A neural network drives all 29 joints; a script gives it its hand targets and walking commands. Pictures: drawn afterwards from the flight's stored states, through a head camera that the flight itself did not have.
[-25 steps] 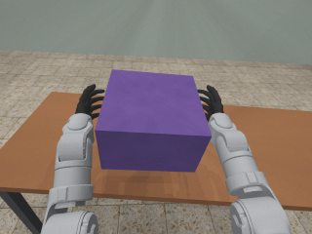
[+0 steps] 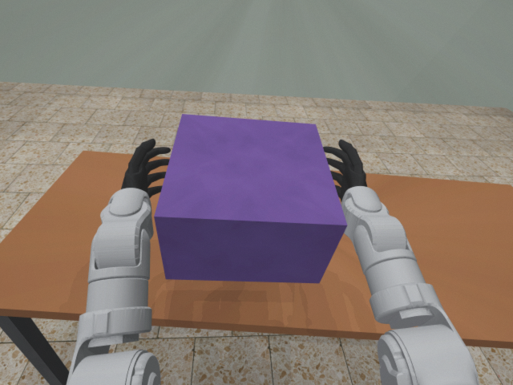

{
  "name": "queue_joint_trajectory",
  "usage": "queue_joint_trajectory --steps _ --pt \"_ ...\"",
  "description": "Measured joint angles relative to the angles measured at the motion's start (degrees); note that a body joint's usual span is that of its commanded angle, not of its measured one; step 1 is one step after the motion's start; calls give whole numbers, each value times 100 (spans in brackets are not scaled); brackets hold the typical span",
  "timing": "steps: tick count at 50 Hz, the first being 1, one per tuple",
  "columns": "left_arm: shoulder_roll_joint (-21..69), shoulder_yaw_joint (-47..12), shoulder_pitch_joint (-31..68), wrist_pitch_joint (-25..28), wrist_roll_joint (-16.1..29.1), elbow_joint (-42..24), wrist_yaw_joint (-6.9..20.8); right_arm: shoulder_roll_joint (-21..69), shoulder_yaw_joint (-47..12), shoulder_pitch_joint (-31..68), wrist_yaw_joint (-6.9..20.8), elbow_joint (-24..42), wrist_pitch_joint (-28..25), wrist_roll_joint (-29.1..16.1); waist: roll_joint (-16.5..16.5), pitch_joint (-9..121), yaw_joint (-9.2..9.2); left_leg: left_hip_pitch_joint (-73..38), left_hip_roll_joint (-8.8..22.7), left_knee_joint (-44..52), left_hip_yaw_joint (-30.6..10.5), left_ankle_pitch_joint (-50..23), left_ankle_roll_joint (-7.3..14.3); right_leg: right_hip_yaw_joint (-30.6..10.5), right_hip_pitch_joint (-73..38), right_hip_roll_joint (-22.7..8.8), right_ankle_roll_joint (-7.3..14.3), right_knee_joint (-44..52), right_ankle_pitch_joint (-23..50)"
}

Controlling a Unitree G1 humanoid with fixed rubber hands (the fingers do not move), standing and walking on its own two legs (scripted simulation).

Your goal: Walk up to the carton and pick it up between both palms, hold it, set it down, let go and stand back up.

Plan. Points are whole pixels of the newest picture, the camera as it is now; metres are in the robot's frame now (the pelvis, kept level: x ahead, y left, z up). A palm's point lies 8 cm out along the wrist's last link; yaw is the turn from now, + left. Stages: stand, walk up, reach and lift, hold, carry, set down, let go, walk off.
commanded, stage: hold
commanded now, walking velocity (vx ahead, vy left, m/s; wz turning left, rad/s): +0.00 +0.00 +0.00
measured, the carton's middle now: (247, 194) +0.38 +0.00 +0.16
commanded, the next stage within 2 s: none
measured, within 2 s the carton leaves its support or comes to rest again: neither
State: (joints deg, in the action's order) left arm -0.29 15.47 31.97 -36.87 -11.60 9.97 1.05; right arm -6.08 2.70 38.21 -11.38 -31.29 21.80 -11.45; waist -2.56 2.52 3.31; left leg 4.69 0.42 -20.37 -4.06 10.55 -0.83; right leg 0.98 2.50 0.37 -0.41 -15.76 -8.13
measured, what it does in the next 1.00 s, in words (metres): stands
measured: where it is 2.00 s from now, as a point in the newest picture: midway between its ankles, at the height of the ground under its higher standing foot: outside the picture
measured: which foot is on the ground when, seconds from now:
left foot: down 0.00-1.00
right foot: down 0.00-1.00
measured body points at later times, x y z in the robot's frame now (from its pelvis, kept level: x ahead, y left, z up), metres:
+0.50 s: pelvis +0.00 +0.00 +0.00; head -0.05 +0.02 +0.45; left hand +0.37 +0.17 +0.18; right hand +0.38 -0.16 +0.18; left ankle +0.01 +0.13 -0.75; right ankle +0.01 -0.12 -0.75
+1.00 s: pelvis +0.00 +0.00 +0.00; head -0.06 +0.03 +0.45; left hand +0.37 +0.17 +0.18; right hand +0.38 -0.16 +0.18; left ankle +0.01 +0.13 -0.75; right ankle +0.01 -0.12 -0.75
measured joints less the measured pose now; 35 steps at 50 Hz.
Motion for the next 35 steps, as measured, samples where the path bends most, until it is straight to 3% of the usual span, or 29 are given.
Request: queue_joint_trajectory --steps 29,35 --pt "17 -28 -80 -23 -9 -120 -12 -10 -28 -55 -8 85 7 -56 41 16 1 4 7 -4 8 6 -4 3 1 8 6 -3 -5" --pt "46 71 102 -4 -56 186 31 -8 43 21 17 -94 41 64 21 1 -36 -26 -4 49 18 -28 2 -4 3 -5 6 -16 -8"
